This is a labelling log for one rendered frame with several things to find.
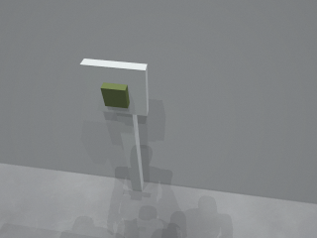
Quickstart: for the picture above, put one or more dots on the panel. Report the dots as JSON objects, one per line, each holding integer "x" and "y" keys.
{"x": 135, "y": 76}

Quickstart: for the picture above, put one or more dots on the button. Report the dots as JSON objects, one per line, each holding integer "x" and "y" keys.
{"x": 115, "y": 95}

